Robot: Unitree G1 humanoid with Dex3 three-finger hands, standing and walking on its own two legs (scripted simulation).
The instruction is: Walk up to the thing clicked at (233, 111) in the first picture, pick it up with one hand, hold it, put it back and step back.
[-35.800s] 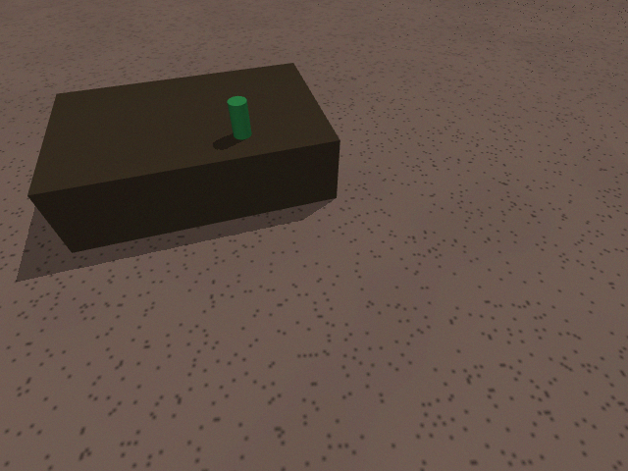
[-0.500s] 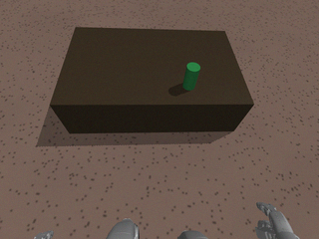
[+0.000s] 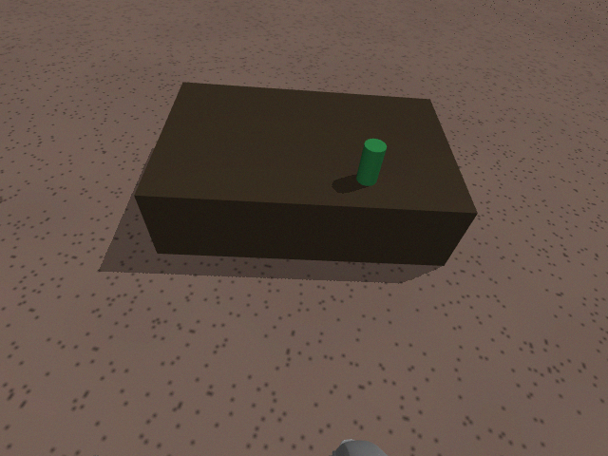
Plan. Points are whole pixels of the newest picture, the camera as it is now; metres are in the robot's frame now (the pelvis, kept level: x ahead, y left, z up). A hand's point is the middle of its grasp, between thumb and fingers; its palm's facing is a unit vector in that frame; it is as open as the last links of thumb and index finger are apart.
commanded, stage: step back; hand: right
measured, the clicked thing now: (370, 162) +1.10 -0.28 -0.36
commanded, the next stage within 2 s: stand in 0.86 s
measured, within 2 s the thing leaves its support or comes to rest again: neither
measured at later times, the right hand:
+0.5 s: hand out of the picture +0.10 -0.27 -0.14, palm faces -0.02 +0.92 -0.40, open 7.4 cm
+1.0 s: hand out of the picture +0.11 -0.28 -0.15, palm faces +0.07 +0.94 -0.34, open 7.4 cm
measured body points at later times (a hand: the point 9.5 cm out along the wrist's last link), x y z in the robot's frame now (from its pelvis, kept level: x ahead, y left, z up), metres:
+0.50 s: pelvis +0.01 +0.00 -0.01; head +0.02 +0.01 +0.44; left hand +0.04 +0.32 -0.13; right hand +0.10 -0.32 -0.12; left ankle +0.09 +0.10 -0.73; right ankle -0.04 -0.15 -0.73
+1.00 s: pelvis +0.05 -0.02 +0.01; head +0.05 -0.03 +0.46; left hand +0.11 +0.29 -0.12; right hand +0.11 -0.33 -0.12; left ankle +0.09 +0.10 -0.73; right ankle +0.01 -0.15 -0.73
